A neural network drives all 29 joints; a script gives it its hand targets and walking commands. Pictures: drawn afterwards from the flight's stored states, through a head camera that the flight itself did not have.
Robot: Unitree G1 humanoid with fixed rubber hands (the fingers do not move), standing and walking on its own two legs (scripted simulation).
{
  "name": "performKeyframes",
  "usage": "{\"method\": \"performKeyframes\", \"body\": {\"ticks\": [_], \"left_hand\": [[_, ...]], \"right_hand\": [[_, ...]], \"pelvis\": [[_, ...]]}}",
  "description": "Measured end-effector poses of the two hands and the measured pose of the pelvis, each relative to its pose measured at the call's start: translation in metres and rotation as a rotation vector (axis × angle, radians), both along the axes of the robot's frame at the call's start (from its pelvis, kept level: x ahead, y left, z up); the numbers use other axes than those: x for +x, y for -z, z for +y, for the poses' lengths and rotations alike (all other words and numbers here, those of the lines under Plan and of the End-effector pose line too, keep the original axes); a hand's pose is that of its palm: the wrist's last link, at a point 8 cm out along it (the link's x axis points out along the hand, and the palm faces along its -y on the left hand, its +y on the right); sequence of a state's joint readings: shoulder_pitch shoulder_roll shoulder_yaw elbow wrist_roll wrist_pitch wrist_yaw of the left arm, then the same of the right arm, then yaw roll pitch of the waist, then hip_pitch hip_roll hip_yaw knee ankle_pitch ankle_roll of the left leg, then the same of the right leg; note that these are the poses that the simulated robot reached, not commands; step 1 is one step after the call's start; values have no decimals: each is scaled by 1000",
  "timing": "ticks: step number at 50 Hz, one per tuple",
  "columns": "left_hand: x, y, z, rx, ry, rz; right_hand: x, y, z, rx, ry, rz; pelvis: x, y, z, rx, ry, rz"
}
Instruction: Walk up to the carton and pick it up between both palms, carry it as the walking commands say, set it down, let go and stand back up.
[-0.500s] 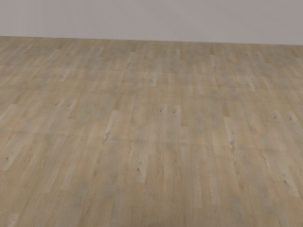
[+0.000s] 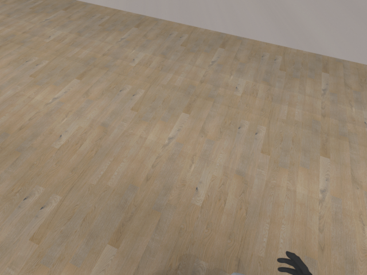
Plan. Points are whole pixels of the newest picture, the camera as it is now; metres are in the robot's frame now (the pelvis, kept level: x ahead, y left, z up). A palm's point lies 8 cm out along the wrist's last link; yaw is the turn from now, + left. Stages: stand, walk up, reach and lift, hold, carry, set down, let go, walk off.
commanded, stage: walk up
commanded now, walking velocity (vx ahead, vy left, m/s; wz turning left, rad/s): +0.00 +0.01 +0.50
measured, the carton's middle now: out of the picture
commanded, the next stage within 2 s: none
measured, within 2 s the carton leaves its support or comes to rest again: neither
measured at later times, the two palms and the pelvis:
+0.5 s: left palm out of the picture +0.06 +0.25 -0.09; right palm out of the picture +0.09 -0.29 -0.12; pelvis -0.01 -0.03 +0.01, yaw +14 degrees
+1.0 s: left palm out of the picture -0.18 +0.30 -0.11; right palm (221, 212) +0.26 -0.07 -0.08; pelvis -0.01 +0.06 +0.01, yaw +30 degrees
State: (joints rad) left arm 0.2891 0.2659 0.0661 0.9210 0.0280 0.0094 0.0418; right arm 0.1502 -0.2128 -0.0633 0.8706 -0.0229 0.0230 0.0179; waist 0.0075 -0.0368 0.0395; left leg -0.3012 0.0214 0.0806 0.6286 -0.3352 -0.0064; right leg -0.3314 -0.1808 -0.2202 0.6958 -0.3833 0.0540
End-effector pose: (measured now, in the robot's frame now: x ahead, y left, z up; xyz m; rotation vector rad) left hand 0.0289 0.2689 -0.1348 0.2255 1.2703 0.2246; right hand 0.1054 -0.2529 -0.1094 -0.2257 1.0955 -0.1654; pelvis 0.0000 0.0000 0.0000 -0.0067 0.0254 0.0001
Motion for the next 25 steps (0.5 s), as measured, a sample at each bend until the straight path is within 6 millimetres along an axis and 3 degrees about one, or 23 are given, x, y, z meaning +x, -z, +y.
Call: {"method": "performKeyframes", "body": {"ticks": [5, 12, 21, 25], "left_hand": [[7, -12, 14, -14, -42, -45], [30, -31, 20, -15, -73, -150], [45, -45, -7, 29, -68, -238], [33, -49, -19, 69, -82, -260]], "right_hand": [[-11, -12, 16, -24, -28, 27], [-30, -22, 10, -57, -62, 89], [-33, -7, -23, -49, -89, 119], [-18, 7, -32, -23, -136, 100]], "pelvis": [[-3, -12, 12, -20, -52, 3], [-8, -23, 14, -30, -114, 1], [-10, -17, -10, -16, -201, 2], [-12, -9, -26, 6, -243, -5]]}}
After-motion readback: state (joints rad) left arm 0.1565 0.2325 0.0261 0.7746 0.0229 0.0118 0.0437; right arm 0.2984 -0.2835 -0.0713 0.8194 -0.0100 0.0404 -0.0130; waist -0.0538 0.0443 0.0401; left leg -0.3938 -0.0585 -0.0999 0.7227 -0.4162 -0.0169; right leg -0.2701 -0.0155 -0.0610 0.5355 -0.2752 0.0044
